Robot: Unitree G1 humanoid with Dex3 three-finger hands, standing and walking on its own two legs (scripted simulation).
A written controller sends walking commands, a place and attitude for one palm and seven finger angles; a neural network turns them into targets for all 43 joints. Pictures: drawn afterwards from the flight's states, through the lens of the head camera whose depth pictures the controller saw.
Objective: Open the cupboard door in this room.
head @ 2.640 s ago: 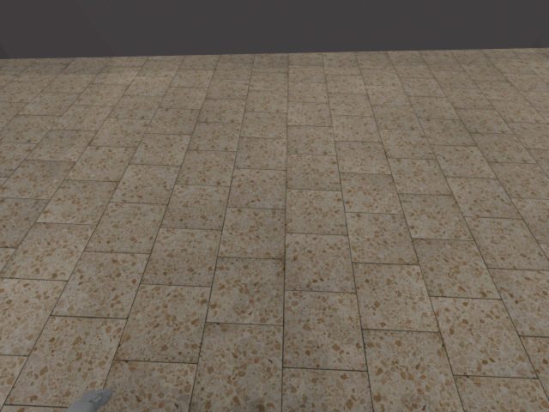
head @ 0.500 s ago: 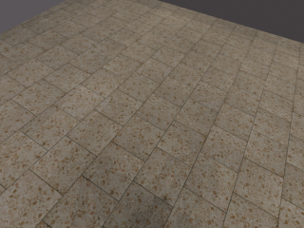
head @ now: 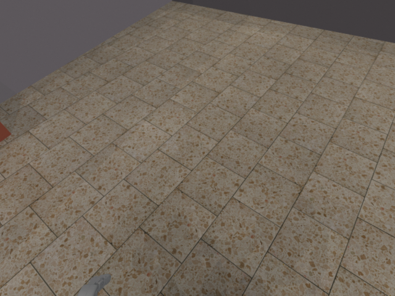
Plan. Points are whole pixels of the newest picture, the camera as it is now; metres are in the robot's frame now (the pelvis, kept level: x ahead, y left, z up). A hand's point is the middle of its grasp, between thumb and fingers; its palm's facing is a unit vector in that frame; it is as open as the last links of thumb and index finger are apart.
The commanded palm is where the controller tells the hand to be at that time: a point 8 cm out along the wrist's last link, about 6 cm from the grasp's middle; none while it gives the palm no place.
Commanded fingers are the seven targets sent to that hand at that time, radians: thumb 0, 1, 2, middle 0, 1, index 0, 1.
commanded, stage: turn or walk to find it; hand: left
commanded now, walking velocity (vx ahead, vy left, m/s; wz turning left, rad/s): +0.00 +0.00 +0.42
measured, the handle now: out of the picture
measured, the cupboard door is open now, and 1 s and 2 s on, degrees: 0 0 0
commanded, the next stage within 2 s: stand and wait in 0.88 s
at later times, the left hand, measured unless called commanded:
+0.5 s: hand out of the picture -0.07 +0.22 -0.19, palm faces +0.31 -0.93 -0.22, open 7.4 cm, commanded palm none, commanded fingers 0.00 0.90 0.90 -0.20 -0.30 -0.20 -0.30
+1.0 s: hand out of the picture -0.02 +0.25 -0.15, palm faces +0.41 -0.88 -0.25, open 7.4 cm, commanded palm none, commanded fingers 0.00 0.90 0.90 -0.20 -0.30 -0.20 -0.30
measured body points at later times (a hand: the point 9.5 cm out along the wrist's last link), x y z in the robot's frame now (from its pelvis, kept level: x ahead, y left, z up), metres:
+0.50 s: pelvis -0.03 +0.02 -0.01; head +0.00 +0.05 +0.44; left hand -0.09 +0.27 -0.17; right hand +0.12 -0.21 -0.14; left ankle -0.07 +0.12 -0.74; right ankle -0.01 -0.11 -0.73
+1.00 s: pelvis -0.05 +0.02 +0.01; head -0.02 +0.03 +0.46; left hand -0.04 +0.30 -0.13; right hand +0.07 -0.19 -0.14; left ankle -0.07 +0.11 -0.73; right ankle +0.00 -0.10 -0.70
